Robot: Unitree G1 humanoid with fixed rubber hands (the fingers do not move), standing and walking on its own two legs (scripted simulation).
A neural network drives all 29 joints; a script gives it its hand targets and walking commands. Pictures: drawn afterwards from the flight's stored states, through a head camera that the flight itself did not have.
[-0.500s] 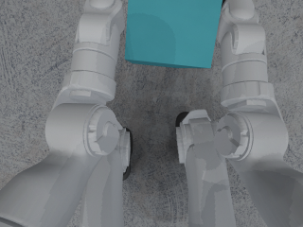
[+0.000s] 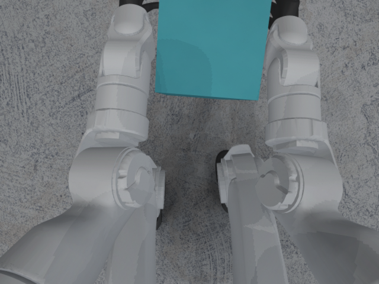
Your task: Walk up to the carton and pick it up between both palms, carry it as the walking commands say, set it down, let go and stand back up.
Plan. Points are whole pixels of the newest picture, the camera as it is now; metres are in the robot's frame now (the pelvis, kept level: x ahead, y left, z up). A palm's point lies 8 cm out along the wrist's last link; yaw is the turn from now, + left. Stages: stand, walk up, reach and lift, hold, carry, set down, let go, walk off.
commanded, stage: reach and lift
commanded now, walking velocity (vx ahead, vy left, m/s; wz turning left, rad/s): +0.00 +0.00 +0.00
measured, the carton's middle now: (204, 25) +0.55 -0.07 -0.18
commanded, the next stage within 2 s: none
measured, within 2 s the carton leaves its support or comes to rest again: neither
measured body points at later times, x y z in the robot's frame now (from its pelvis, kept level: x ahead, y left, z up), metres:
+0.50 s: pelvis +0.00 +0.00 +0.05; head +0.30 -0.03 +0.38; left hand +0.54 +0.05 -0.03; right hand +0.51 -0.18 -0.04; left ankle +0.09 +0.12 -0.41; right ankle +0.12 -0.14 -0.41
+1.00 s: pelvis +0.00 +0.00 +0.10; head +0.27 -0.03 +0.46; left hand +0.52 +0.05 +0.04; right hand +0.49 -0.18 +0.03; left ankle +0.09 +0.12 -0.41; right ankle +0.12 -0.14 -0.41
